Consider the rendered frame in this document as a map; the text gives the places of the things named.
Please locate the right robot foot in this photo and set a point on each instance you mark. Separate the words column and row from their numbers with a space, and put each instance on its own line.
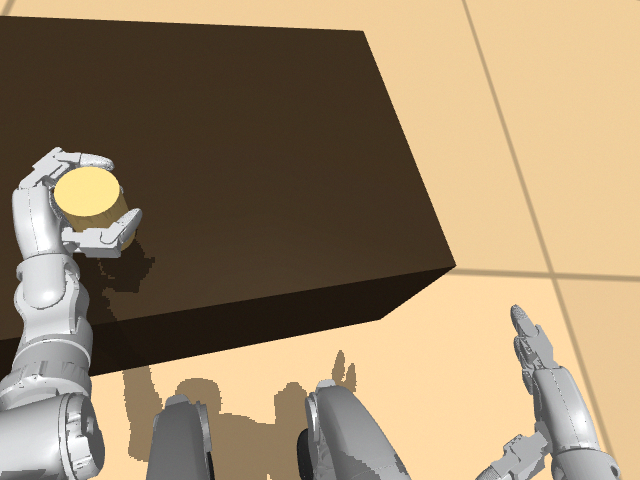
column 303, row 456

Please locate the left robot hand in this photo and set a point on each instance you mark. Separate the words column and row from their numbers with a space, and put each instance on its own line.
column 40, row 225

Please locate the right robot arm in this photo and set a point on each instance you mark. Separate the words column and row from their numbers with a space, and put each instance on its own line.
column 584, row 464

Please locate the left robot arm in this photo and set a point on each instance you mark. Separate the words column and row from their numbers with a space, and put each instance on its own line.
column 48, row 426

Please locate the right robot hand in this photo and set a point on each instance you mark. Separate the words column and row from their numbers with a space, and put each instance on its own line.
column 563, row 419

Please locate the can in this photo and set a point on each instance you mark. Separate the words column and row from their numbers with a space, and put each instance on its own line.
column 90, row 197

